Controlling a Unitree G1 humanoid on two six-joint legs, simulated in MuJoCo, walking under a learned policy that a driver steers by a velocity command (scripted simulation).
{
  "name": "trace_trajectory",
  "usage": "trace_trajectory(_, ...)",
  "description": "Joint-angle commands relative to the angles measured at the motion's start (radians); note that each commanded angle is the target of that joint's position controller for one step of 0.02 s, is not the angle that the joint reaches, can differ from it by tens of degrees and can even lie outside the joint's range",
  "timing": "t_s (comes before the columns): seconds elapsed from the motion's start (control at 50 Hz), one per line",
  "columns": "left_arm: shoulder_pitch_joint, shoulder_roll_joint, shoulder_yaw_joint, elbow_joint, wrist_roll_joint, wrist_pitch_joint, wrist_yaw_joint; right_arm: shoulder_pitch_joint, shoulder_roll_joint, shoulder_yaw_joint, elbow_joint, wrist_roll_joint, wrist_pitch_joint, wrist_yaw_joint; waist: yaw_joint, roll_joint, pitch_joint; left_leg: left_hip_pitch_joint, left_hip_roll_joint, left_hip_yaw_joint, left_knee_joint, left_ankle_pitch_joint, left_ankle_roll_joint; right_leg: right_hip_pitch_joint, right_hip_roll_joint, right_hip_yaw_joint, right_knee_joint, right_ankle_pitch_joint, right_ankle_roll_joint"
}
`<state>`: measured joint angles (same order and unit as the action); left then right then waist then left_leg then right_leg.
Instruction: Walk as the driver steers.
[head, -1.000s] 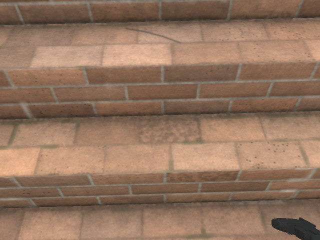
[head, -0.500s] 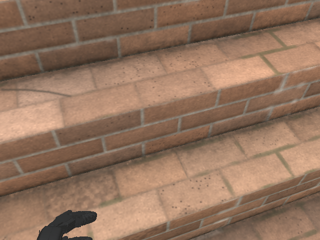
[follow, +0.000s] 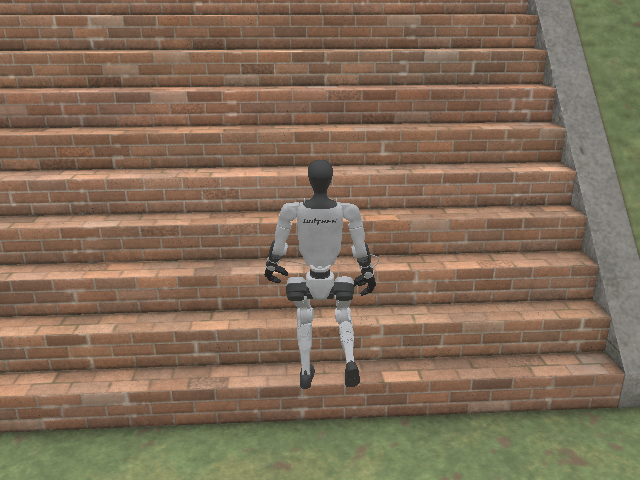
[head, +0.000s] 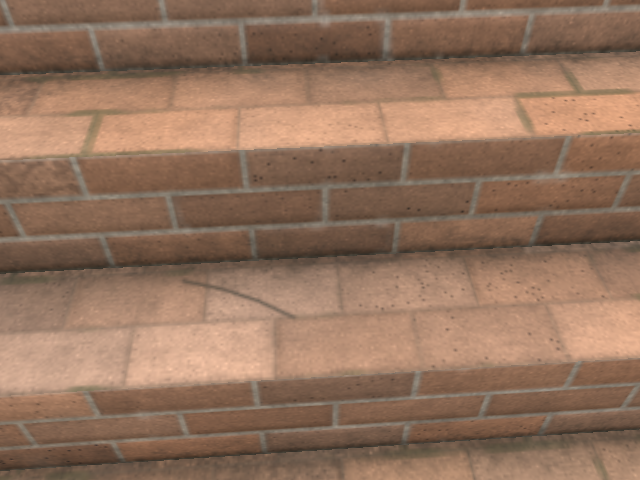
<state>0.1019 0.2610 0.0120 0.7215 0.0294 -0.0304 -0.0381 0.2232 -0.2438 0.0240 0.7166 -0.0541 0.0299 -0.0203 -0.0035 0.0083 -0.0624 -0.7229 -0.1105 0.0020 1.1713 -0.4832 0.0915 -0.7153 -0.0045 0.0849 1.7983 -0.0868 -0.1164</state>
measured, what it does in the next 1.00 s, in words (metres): climbs: right foot, then left foot 0.22 m higher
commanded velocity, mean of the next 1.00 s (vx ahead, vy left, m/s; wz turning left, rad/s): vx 0.50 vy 0.00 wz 0.16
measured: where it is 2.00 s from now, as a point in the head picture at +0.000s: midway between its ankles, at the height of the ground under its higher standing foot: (535, 290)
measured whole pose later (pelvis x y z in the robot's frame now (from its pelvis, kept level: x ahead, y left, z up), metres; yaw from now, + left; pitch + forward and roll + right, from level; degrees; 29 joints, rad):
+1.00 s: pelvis +0.26 -0.09 +0.24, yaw +8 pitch +2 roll +1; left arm 0.32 0.20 0.02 0.84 -0.01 -0.03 -0.04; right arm 0.13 -0.21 0.00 0.84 -0.04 -0.01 -0.03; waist 0.01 0.04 -0.11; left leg -0.61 0.11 0.13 1.04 -0.45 0.00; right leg -0.79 0.06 0.10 1.92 -0.13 -0.17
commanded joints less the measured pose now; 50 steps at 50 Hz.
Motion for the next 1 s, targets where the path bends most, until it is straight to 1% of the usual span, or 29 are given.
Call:
trace_trajectory(0.02, 0.02, -0.147, -0.075, -0.163, -0.006, -0.045, -0.031, -0.01, 0.098, 0.023, 0.058, 0.03, -0.013, 0.024, 0.127, 0.024, 0.125, 0.064, 0.145, -0.51, -0.668, -0.225, 0.067, -0.365, 0.017, 0.022, 0.398, -0.133, 0.025)
trace_trajectory(0.12, -0.014, -0.089, -0.09, -0.158, 0.0, -0.045, 0.013, 0.022, 0.005, -0.001, 0.064, 0.025, -0.042, 0.02, 0.095, 0.031, 0.07, 0.061, 0.141, -0.354, -0.747, -0.036, 0.143, -0.346, 0.0, -0.11, 0.138, 0.112, 0.091)
trace_trajectory(0.16, -0.009, -0.114, -0.094, -0.142, -0.011, -0.039, 0.029, 0.063, -0.003, -0.002, 0.057, 0.004, -0.037, 0.012, 0.058, 0.093, 0.014, 0.121, 0.164, -0.392, -0.736, 0.007, 0.184, -0.381, 0.015, -0.135, 0.291, 0.106, 0.123)
trace_trajectory(0.24, -0.069, -0.104, -0.085, -0.147, -0.017, -0.041, 0.057, 0.146, -0.02, -0.021, 0.042, 0.026, -0.049, -0.001, -0.025, 0.113, -0.036, 0.333, 0.215, -0.526, -0.753, -0.036, 0.212, -0.458, 0.008, -0.128, 0.195, 0.109, 0.166)
trace_trajectory(0.3, -0.091, -0.116, -0.082, -0.134, -0.031, -0.042, 0.055, 0.203, -0.012, -0.027, 0.061, 0.013, -0.046, -0.022, -0.065, 0.25, -0.048, 0.547, 0.267, -0.617, -0.789, 0.018, 0.242, -0.532, 0.019, -0.092, 0.213, 0.009, 0.163)
trace_trajectory(0.34, -0.096, -0.107, -0.084, -0.124, -0.031, -0.049, 0.043, 0.199, -0.03, -0.046, 0.075, 0.035, -0.036, -0.037, -0.057, 0.215, -0.019, 0.644, 0.279, -0.591, -0.79, 0.05, 0.211, -0.54, -0.02, -0.072, 0.033, -0.041, 0.147)
trace_trajectory(0.4, -0.047, -0.073, -0.075, -0.096, -0.019, -0.032, 0.03, -0.007, -0.057, -0.053, 0.021, 0.027, -0.023, -0.046, 0.039, 0.189, -0.042, 0.378, 0.245, -0.467, -0.827, 0.186, 0.177, -0.042, -0.044, -0.158, -0.487, -0.116, 0.12)
trace_trajectory(0.44, 0.133, 0.007, -0.022, -0.033, -0.046, -0.008, 0.05, -0.069, -0.09, -0.054, 0.013, 0.017, -0.035, -0.051, 0.133, 0.227, -0.074, 0.247, 0.238, -0.384, -0.749, 0.486, 0.18, 0.377, -0.041, -0.211, -0.905, -0.165, 0.086)
trace_trajectory(0.48, 0.38, 0.062, 0.027, 0.09, -0.036, -0.024, 0.037, -0.138, -0.001, -0.024, -0.023, 0.031, -0.048, -0.028, 0.218, 0.045, -0.028, 0.387, 0.081, -0.185, -0.186, 0.821, 0.075, 0.527, -0.048, -0.162, -1.549, 0.107, 0.048)
trace_trajectory(0.5, 0.394, 0.123, 0.04, 0.139, 0.011, -0.017, 0.049, 0.109, 0.027, -0.045, 0.008, 0.064, -0.077, 0.006, 0.055, -0.247, -0.042, -0.176, -0.072, -0.214, 0.207, 0.508, -0.031, 0.957, -0.203, 0.234, -1.451, 0.144, -0.124)
trace_trajectory(0.52, 0.474, -0.077, -0.019, 0.202, 0.018, -0.014, 0.054, -0.085, 0.176, 0.017, 0.0, 0.022, -0.14, 0.034, 0.184, -0.189, -0.001, -0.332, -0.088, -0.241, 0.793, 0.123, -0.024, 0.881, -0.238, 0.131, -1.387, 0.954, -0.053)
trace_trajectory(0.54, 0.5, -0.094, -0.026, 0.185, 0.052, -0.02, 0.057, 0.0, 0.195, 0.009, -0.041, 0.062, -0.17, 0.069, 0.059, -0.171, -0.014, -0.5, -0.114, -0.31, 0.955, 0.127, -0.014, 0.94, -0.328, 0.19, -1.269, 1.2, -0.065)
trace_trajectory(0.56, 0.442, -0.024, 0.004, 0.182, 0.056, 0.007, 0.053, -0.008, 0.182, 0.019, -0.071, 0.076, -0.167, 0.074, -0.006, -0.083, -0.014, -0.614, -0.091, -0.283, 1.124, 0.109, -0.033, 0.951, -0.331, 0.145, -1.278, 0.902, -0.099)
trace_trajectory(0.62, 0.282, -0.045, 0.003, 0.159, 0.001, 0.014, 0.077, -0.154, 0.156, 0.056, -0.202, 0.08, -0.113, 0.078, -0.062, -0.151, 0.067, -0.747, 0.08, -0.273, 1.232, 0.042, -0.064, 0.708, -0.378, 0.204, -1.512, 0.111, -0.088)
trace_trajectory(0.64, 0.311, -0.082, -0.014, 0.188, 0.016, -0.008, 0.081, -0.235, 0.136, 0.056, -0.222, 0.066, -0.108, 0.069, -0.017, -0.134, 0.12, -0.824, 0.056, -0.235, 1.442, 0.058, -0.059, 0.662, -0.38, 0.221, -1.551, 0.147, -0.112)
trace_trajectory(0.7, 0.319, -0.065, -0.023, 0.203, -0.004, -0.03, 0.076, -0.376, 0.161, 0.099, -0.3, 0.056, -0.114, 0.059, -0.013, 0.005, 0.233, -0.814, 0.116, -0.142, 1.127, 0.185, -0.036, 0.481, -0.237, 0.038, -1.626, 0.093, -0.067)
trace_trajectory(0.76, 0.466, -0.006, -0.018, 0.254, -0.064, -0.023, 0.098, -0.607, 0.186, 0.139, -0.401, 0.036, -0.117, 0.057, 0.04, 0.0, 0.06, -0.35, 0.201, 0.167, 0.593, 0.375, -0.059, 0.352, -0.198, 0.02, -1.81, 0.375, -0.067)
trace_trajectory(0.78, 0.509, 0.076, 0.005, 0.286, -0.092, -0.005, 0.108, -0.622, 0.226, 0.164, -0.413, 0.043, -0.117, 0.051, 0.026, -0.094, -0.052, -0.002, 0.148, 0.269, 0.273, 0.085, -0.028, 0.331, -0.185, -0.06, -1.861, 0.731, -0.059)
trace_trajectory(0.8, 0.631, 0.069, 0.0, 0.345, -0.076, -0.009, 0.107, -0.598, 0.223, 0.147, -0.403, 0.065, -0.123, 0.048, 0.022, -0.162, -0.165, 0.224, 0.074, 0.274, 0.217, -0.001, -0.005, 0.418, -0.186, -0.068, -1.735, 1.276, -0.051)
trace_trajectory(0.82, 0.643, 0.122, 0.015, 0.35, -0.027, -0.038, 0.098, -0.444, 0.134, 0.088, -0.346, 0.046, -0.114, 0.045, -0.045, -0.301, -0.312, 0.298, -0.011, 0.282, 0.229, -0.067, 0.015, 0.627, -0.217, -0.072, -1.574, 1.982, -0.083)
trace_trajectory(0.84, 0.493, 0.222, 0.047, 0.312, -0.015, -0.044, 0.095, -0.184, 0.02, 0.037, -0.264, 0.036, -0.105, 0.046, -0.196, -0.373, -0.33, 0.3, 0.04, 0.114, 0.006, -0.09, 0.04, 0.799, -0.247, -0.029, -1.371, 2.025, -0.094)
trace_trajectory(0.86, 0.464, 0.177, 0.051, 0.295, -0.021, -0.056, 0.087, 0.045, -0.046, -0.004, -0.173, 0.003, -0.096, 0.046, -0.236, -0.253, -0.481, 0.61, 0.176, -0.203, -0.008, -0.039, 0.123, 0.557, -0.225, -0.02, -1.146, 1.987, -0.108)
trace_trajectory(0.88, 0.344, 0.123, 0.046, 0.266, -0.027, -0.066, 0.056, 0.211, -0.144, -0.05, -0.077, -0.003, -0.068, 0.017, -0.285, -0.032, -0.489, 0.731, 0.306, -0.579, -0.357, -0.26, 0.176, 0.335, -0.113, -0.031, -0.908, 1.526, -0.114)
trace_trajectory(0.9, 0.171, -0.017, 0.028, 0.208, -0.02, -0.069, 0.014, 0.259, -0.194, -0.081, 0.021, -0.004, -0.034, -0.009, -0.262, 0.279, -0.432, 0.746, 0.456, -0.947, -0.708, -0.337, 0.254, 0.042, 0.043, 0.041, -0.425, 0.263, -0.097)
trace_trajectory(0.92, -0.004, -0.058, 0.016, 0.082, -0.024, -0.068, -0.021, 0.149, -0.131, -0.061, 0.047, -0.007, -0.02, -0.024, -0.215, 0.219, -0.309, 0.528, 0.501, -0.988, -0.786, -0.402, 0.215, -0.127, 0.072, 0.146, 0.147, 0.005, -0.061)
trace_trajectory(0.94, -0.106, -0.169, -0.019, -0.049, -0.038, -0.052, -0.023, -0.038, -0.027, -0.031, 0.062, 0.0, -0.02, -0.034, -0.11, 0.189, -0.066, 0.304, 0.508, -0.768, -0.728, -0.432, 0.164, -0.337, 0.055, 0.15, 0.405, -0.137, -0.059)
trace_trajectory(0.96, -0.042, -0.198, -0.039, -0.086, -0.032, -0.035, -0.021, -0.1, 0.094, 0.002, 0.116, 0.01, -0.033, -0.024, -0.003, 0.123, 0.055, 0.17, 0.475, -0.55, -0.648, -0.367, 0.084, -0.391, 0.031, 0.132, 0.429, -0.158, -0.079)
trace_trajectory(0.98, 0.076, -0.194, -0.042, -0.073, -0.036, -0.018, -0.015, -0.128, 0.174, 0.018, 0.174, 0.015, -0.04, -0.009, 0.086, 0.054, 0.109, 0.118, 0.446, -0.334, -0.634, -0.233, 0.006, -0.396, 0.017, 0.11, 0.408, -0.158, -0.075)
trace_trajectory(1.0, 0.174, -0.182, -0.044, -0.05, -0.056, -0.004, -0.008, -0.155, 0.188, 0.019, 0.204, 0.011, -0.046, 0.002, 0.148, 0.042, 0.131, 0.083, 0.431, -0.182, -0.666, -0.136, -0.026, -0.38, 0.02, 0.093, 0.397, -0.115, -0.058)
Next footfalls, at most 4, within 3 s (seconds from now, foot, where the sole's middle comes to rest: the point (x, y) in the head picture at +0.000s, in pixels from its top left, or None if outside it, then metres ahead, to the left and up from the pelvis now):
0.50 right None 0.16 -0.23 -0.68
0.82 left None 0.33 0.07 -0.46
1.38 right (588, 325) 0.57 -0.36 -0.24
2.12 left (577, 112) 0.78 -0.34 -0.02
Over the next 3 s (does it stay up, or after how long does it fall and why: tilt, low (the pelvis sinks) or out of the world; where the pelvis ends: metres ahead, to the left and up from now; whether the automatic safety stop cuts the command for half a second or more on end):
stays up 0.86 -0.41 0.85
